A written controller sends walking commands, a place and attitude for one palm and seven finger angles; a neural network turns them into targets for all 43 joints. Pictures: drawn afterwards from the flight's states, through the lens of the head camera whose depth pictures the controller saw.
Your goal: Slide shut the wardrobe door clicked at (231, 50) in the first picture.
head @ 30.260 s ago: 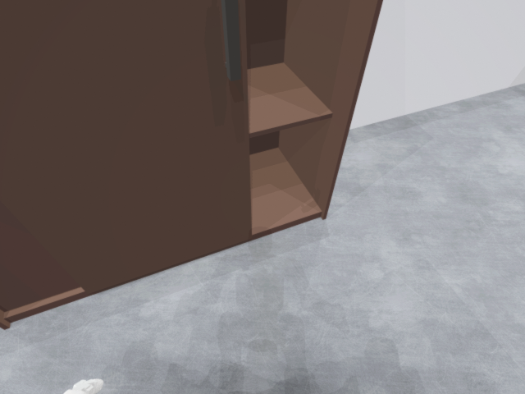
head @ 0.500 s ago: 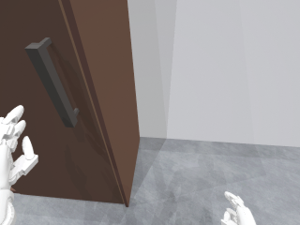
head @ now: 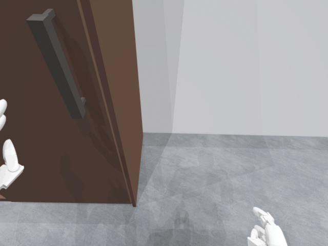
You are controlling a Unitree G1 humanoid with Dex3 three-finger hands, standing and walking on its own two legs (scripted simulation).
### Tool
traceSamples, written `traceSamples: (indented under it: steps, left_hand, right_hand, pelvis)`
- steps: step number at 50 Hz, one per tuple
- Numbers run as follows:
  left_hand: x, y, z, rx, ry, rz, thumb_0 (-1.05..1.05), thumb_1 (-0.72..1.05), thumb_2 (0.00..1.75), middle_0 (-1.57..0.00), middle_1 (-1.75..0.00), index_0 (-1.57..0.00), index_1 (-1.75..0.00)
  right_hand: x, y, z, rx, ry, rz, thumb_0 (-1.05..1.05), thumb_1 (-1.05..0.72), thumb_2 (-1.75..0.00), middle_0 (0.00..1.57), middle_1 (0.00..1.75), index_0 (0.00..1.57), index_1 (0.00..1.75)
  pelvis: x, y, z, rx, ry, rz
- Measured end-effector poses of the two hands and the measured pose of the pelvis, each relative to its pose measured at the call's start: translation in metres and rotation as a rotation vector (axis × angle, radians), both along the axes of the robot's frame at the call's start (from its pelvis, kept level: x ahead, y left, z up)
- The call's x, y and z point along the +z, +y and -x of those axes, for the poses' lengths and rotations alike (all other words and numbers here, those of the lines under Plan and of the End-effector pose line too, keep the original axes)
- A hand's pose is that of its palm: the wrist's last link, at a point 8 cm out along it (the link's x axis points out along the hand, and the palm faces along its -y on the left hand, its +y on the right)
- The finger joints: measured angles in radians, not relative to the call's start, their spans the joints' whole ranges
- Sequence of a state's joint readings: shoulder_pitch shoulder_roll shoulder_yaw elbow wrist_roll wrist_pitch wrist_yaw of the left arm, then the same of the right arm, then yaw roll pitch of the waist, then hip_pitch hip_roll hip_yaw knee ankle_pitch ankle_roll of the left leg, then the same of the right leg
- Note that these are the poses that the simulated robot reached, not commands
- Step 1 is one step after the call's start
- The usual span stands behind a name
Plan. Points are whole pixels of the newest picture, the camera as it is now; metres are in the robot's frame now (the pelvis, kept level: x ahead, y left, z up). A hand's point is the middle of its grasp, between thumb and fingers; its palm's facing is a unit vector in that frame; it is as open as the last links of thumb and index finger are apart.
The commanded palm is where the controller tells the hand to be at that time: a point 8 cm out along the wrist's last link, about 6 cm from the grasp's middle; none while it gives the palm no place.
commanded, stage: step back with the hand held close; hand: left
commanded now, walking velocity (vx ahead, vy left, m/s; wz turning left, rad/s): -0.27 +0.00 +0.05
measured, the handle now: (66, 70) +0.43 +0.26 +0.21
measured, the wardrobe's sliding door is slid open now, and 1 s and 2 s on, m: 0.00 0.00 0.00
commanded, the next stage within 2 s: stop stepping back and stand still in 0.86 s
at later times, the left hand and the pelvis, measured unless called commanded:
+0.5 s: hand out of the picture +0.12 +0.27 +0.18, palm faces +0.49 -0.77 -0.41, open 7.4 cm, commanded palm +0.05 +0.31 +0.19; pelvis -0.07 +0.00 -0.01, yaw +3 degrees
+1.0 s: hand out of the picture +0.07 +0.25 +0.18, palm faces +0.24 -0.88 -0.42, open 7.4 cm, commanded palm -0.01 +0.30 +0.19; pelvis -0.19 +0.02 +0.00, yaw -7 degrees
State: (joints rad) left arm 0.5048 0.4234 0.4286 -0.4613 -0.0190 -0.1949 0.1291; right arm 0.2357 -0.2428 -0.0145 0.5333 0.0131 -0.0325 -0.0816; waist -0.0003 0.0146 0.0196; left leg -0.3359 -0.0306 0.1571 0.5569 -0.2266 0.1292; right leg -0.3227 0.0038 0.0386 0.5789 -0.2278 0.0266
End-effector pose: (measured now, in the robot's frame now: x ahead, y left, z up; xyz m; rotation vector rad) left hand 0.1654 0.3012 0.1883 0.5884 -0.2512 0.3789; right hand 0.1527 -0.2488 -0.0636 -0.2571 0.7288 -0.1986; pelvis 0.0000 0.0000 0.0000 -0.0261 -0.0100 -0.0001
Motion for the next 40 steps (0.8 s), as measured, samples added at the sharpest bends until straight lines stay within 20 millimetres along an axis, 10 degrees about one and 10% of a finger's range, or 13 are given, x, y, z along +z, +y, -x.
traceSamples:
  steps: [20, 40]
  left_hand:
    - [0.002, 0.006, 0.081, 0.053, -0.155, 0.009, 0.01, 0.89, 0.9, -0.21, -0.3, -0.21, -0.3]
    - [0.005, -0.003, 0.137, -0.048, -0.167, 0.074, 0.01, 0.89, 0.9, -0.21, -0.3, -0.2, -0.3]
  right_hand:
    - [-0.003, 0.031, 0.023, 0.149, -0.059, -0.023, 0.02, -0.9, -0.89, 0.21, 0.3, 0.21, 0.3]
    - [0.002, 0.024, 0.118, 0.087, -0.025, -0.013, 0.02, -0.91, -0.9, 0.2, 0.3, 0.21, 0.3]
  pelvis:
    - [-0.01, -0.004, 0.058, 0.059, -0.01, 0.016]
    - [-0.001, 0.001, 0.135, -0.08, 0.041, 0.03]
